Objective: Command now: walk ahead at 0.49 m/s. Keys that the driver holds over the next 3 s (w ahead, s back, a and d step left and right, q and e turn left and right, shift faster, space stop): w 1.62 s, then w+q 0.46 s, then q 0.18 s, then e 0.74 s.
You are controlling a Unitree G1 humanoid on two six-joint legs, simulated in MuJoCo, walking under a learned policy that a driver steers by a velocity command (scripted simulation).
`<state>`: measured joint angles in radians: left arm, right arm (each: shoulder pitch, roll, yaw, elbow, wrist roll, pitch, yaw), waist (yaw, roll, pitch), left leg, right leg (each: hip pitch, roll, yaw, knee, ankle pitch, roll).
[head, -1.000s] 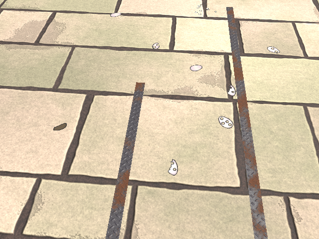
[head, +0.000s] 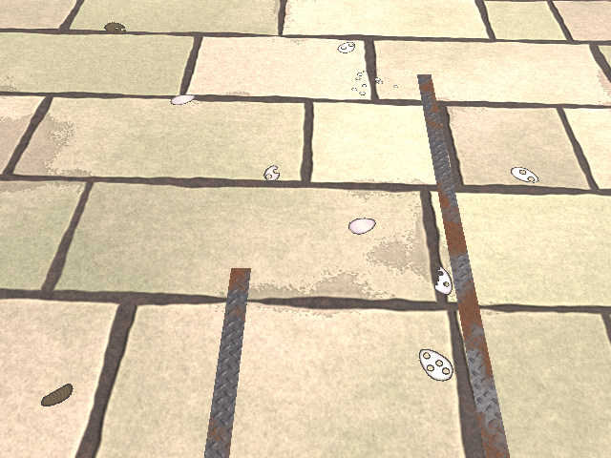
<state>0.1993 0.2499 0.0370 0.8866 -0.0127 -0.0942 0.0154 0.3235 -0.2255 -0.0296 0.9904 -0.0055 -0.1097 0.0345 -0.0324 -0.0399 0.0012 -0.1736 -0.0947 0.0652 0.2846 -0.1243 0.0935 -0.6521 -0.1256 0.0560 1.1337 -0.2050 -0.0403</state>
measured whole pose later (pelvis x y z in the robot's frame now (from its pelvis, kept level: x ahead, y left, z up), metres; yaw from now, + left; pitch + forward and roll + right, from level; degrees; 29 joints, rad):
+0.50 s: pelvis +0.27 -0.08 +0.00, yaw +1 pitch +1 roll +0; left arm 0.28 0.23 0.04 0.92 0.00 -0.11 -0.04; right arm 0.23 -0.28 -0.04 0.93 0.02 -0.09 0.00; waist 0.02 0.04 0.00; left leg -0.58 0.10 -0.03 1.12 -0.24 0.05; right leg -0.22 0.04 -0.06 0.34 -0.15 -0.07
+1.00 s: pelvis +0.55 -0.01 -0.01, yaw +1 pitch +2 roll +0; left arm 0.30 0.26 0.05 0.96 -0.02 -0.10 0.00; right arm 0.17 -0.24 -0.05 0.90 0.00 -0.10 0.03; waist 0.00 -0.03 0.02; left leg -0.35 -0.03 0.07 0.47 -0.15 0.07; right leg -0.42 -0.05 0.03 1.19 -0.36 -0.05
